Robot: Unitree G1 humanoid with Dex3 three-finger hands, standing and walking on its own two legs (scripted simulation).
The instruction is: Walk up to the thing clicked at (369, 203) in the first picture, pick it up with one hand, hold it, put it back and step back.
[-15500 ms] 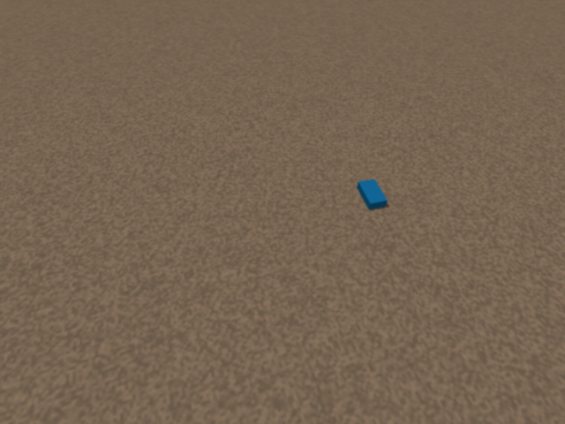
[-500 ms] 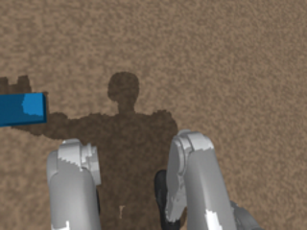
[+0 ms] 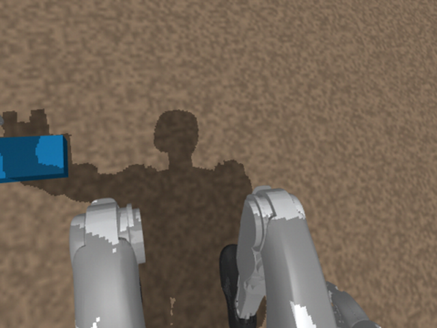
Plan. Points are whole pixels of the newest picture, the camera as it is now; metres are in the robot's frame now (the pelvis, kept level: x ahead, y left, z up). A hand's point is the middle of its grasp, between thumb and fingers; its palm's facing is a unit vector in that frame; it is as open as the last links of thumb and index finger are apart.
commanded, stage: rise first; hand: left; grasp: from above
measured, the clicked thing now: (25, 159) +0.43 +0.36 -0.28
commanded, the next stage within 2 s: approach in 0.30 s
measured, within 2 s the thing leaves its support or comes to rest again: neither
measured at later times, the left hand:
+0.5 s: hand out of the picture +0.38 +0.39 -0.16, palm faces -0.45 -0.11 -0.89, open 14.1 cm
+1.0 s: hand (14, 135) +0.44 +0.35 -0.17, palm faces -0.43 -0.08 -0.90, open 14.2 cm
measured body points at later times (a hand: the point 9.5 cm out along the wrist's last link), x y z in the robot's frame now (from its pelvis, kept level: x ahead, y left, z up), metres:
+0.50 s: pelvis +0.00 +0.00 +0.00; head +0.21 +0.11 +0.38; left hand +0.40 +0.40 -0.11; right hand +0.11 -0.27 -0.10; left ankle +0.08 +0.13 -0.27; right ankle +0.10 -0.13 -0.27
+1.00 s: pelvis +0.00 +0.00 +0.00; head +0.24 +0.09 +0.37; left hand +0.46 +0.35 -0.12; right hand +0.05 -0.27 -0.09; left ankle +0.08 +0.13 -0.27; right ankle +0.10 -0.13 -0.27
